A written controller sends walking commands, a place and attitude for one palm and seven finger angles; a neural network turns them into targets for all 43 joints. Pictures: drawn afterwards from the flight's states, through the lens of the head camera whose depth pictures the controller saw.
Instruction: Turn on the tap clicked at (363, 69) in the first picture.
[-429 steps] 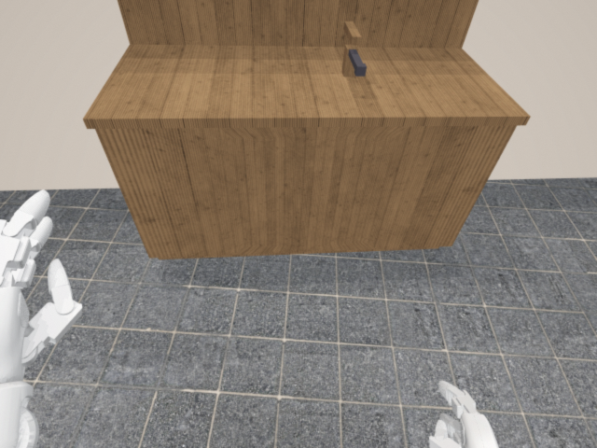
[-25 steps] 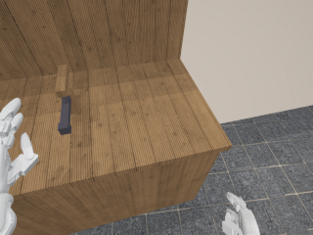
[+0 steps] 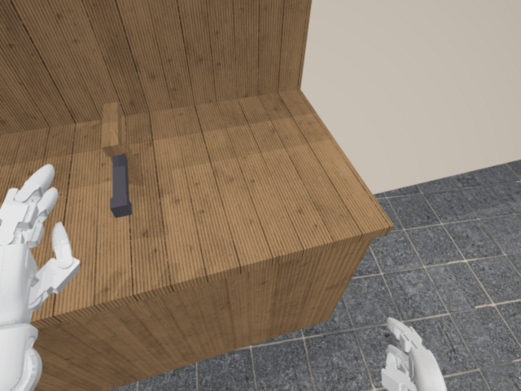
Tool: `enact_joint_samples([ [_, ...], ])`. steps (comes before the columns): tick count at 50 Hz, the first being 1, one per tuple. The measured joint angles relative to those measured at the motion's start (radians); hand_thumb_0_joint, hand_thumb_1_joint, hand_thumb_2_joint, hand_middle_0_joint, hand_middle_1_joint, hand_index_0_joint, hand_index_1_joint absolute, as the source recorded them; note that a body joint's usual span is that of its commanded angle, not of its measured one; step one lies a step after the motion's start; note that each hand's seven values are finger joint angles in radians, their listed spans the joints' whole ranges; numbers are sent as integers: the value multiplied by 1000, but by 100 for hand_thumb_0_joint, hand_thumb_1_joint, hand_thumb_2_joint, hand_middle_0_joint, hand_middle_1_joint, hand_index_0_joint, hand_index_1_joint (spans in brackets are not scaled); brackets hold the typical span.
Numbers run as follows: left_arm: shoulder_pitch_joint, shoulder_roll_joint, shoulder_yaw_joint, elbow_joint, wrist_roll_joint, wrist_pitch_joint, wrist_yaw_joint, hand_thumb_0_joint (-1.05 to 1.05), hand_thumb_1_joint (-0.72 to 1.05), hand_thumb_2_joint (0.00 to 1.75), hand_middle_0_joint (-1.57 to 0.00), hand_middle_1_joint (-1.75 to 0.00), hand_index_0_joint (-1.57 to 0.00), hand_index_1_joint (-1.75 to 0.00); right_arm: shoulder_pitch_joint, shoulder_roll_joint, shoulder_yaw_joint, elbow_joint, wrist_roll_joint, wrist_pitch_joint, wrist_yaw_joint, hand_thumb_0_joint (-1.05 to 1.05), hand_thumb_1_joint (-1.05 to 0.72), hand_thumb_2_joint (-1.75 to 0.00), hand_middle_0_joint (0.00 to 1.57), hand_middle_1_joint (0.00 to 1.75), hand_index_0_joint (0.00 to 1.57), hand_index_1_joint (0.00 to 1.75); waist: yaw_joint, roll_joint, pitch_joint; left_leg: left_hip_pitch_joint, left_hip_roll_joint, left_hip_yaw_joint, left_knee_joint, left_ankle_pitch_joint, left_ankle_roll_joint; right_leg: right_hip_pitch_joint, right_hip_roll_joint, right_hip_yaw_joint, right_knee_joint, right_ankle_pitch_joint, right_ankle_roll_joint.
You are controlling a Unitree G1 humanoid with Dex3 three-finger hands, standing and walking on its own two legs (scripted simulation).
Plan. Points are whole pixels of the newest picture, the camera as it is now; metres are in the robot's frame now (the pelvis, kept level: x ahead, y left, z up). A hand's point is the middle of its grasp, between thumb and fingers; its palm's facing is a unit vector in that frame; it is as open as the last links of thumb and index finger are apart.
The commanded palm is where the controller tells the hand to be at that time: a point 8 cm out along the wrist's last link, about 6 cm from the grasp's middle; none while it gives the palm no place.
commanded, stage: come to a stop and stand still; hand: left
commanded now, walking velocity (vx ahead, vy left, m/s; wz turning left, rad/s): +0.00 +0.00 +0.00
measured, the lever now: (121, 206) +0.39 +0.28 +0.03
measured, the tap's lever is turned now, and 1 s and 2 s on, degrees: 0 0 0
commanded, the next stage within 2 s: look again from close up in 0.32 s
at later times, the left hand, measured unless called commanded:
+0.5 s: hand (59, 257) +0.23 +0.26 +0.14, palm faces +0.39 -0.85 -0.36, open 7.5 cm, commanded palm +0.16 +0.29 +0.18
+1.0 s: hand (71, 242) +0.24 +0.25 +0.16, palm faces +0.40 -0.85 -0.35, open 7.5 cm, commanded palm +0.18 +0.28 +0.18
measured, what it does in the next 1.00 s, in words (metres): stands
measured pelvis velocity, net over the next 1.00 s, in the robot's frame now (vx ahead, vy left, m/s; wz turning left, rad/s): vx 0.03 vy -0.01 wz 0.03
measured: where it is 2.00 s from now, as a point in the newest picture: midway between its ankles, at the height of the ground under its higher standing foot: outside the picture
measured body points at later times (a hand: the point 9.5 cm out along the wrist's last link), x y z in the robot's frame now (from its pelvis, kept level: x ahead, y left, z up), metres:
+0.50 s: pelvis +0.01 +0.01 +0.00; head +0.04 +0.04 +0.45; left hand +0.20 +0.30 +0.16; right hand +0.19 -0.20 -0.07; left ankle +0.04 +0.10 -0.74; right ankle +0.02 -0.15 -0.74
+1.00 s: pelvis +0.03 -0.01 +0.00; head +0.06 +0.02 +0.45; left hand +0.21 +0.29 +0.18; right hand +0.22 -0.22 -0.07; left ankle +0.04 +0.10 -0.74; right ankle +0.02 -0.15 -0.74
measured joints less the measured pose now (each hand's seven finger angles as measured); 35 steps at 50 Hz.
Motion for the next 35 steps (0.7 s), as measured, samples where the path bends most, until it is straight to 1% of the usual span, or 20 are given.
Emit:
enact_joint_samples([
  [2, 46, -7, -42, -24, 13, -2, -14, 2, 89, 90, -20, -30, -20, -30, 7, 15, 11, 6, -3, 1, -9, 1, -90, -90, 21, 30, 20, 30, -5, -15, -1, 0, -4, -1, 5, 0, 3, 0, -4, -1, 7, -3, 3],
  [4, 57, 18, -39, -36, 19, -11, -18, 2, 89, 90, -21, -30, -21, -30, 14, 34, 23, 10, -7, 4, -21, 1, -90, -90, 21, 30, 20, 30, -5, -36, 1, -3, -5, -8, 8, 2, 4, 0, -5, -8, 10, -3, 1],
  [7, 11, 60, 15, -33, 23, -25, -7, 2, 88, 90, -22, -30, -21, -30, 23, 51, 35, 8, -9, -4, -30, 1, -90, -90, 21, 30, 20, 30, 8, -57, 13, -12, -4, -19, 14, 7, 3, -2, -1, -17, 9, -1, -8],
  [9, -38, 77, 58, -29, 24, -36, 5, 2, 88, 90, -22, -30, -22, -30, 23, 53, 40, 10, -10, -17, -31, 1, -90, -90, 21, 30, 20, 30, 16, -61, 21, -20, -5, -27, 18, 9, 4, -5, 3, -19, 9, 0, -14],
  [12, -88, 69, 97, -35, 24, -58, 21, 2, 88, 90, -21, -30, -21, -30, 16, 47, 42, 22, -13, -36, -21, 1, -90, -90, 21, 30, 20, 30, 26, -54, 24, -27, -5, -33, 22, 10, 5, -2, 4, -21, -3, 10, -10],
  [14, -86, 47, 92, -45, 24, -67, 26, 2, 89, 90, -21, -30, -21, -30, 12, 43, 41, 29, -14, -42, -13, 1, -90, -90, 21, 30, 20, 30, 28, -46, 12, -26, -4, -31, 18, 10, 6, 3, 5, -19, -19, 17, -6],
  [16, -71, 24, 68, -48, 28, -72, 24, 2, 89, 90, -21, -30, -21, -30, 10, 39, 39, 33, -16, -44, -8, 1, -90, -90, 21, 30, 20, 30, 28, -40, -3, -25, -5, -28, 11, 8, 7, 6, 4, -16, -33, 20, -4],
  [20, -35, 3, 19, -21, 37, -59, 12, 2, 89, 90, -20, -30, -20, -30, 0, 36, 36, 31, -17, -35, -7, 1, -90, -90, 21, 30, 20, 30, 19, -34, -19, -20, -7, -22, -2, 6, 10, 13, 1, -11, -53, 23, 2],
  [23, -27, 12, 14, -4, 38, -39, 4, 2, 89, 90, -21, -30, -21, -30, -12, 37, 35, 26, -16, -26, -13, 1, -90, -90, 21, 30, 20, 30, 10, -39, -9, -15, -9, -22, -8, 2, 10, 18, -1, -11, -56, 20, 6],
  [27, -26, 38, 38, -35, 26, -23, 5, 2, 89, 90, -21, -30, -21, -30, -25, 40, 32, 15, -13, -20, -18, 1, -90, -90, 21, 30, 20, 30, 5, -55, 15, -10, -10, -25, -8, -5, 8, 22, -1, -13, -53, 10, 6],
  [31, -17, 57, 58, -105, 14, -32, 10, 2, 89, 90, -21, -30, -21, -30, -32, 37, 25, 8, -12, -19, -17, 1, -90, -90, 21, 30, 20, 30, 6, -61, 27, -7, -11, -27, -5, -14, 6, 25, -2, -16, -47, -2, 5],
  [35, 8, 64, 62, -136, 9, -43, 10, 2, 89, 90, -21, -30, -21, -30, -38, 33, 20, 7, -10, -10, -14, 1, -90, -90, 21, 30, 20, 30, 6, -54, 17, -1, -11, -27, -5, -22, 4, 30, -3, -16, -48, -11, 4],
])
